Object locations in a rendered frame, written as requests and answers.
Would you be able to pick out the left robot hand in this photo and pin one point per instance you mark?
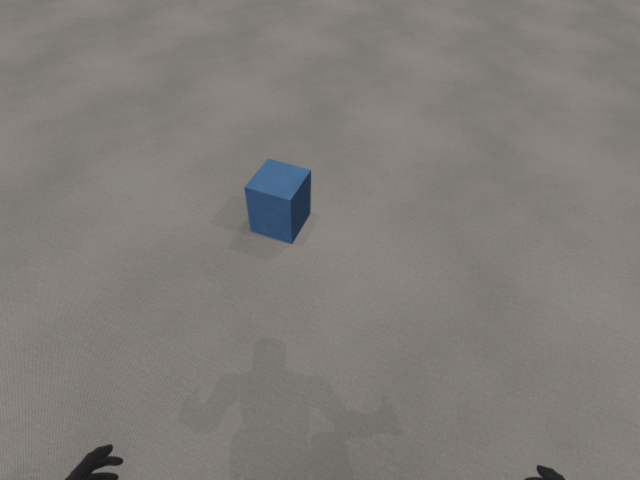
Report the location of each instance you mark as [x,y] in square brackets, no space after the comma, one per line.
[95,460]

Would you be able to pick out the carton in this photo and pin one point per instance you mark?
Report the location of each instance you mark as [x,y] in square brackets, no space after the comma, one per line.
[278,200]

